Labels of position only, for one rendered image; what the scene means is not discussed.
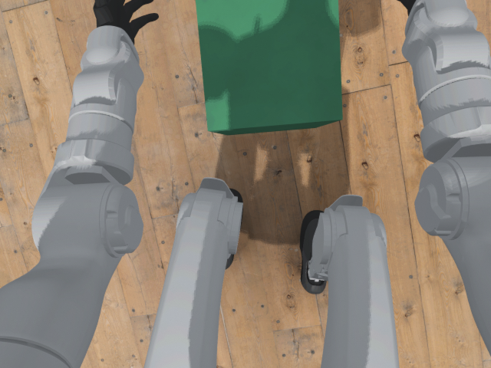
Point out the robot left upper arm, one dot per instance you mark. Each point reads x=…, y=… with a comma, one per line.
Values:
x=49, y=315

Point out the left robot forearm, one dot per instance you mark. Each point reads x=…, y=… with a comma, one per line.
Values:
x=101, y=120

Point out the robot thigh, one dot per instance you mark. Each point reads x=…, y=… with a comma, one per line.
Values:
x=360, y=330
x=185, y=331

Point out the left robot hand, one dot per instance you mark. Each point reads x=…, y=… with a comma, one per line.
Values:
x=112, y=12

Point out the right robot hand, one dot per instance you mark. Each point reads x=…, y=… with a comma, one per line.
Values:
x=408, y=4

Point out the robot left thigh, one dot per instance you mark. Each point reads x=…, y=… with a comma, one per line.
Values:
x=185, y=331

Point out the carton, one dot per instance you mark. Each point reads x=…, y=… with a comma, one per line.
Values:
x=270, y=65

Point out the robot right thigh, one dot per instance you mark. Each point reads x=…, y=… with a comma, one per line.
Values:
x=360, y=330

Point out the robot right upper arm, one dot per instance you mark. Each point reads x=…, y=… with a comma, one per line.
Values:
x=454, y=203

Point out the right robot forearm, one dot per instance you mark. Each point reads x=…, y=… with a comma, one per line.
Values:
x=451, y=66

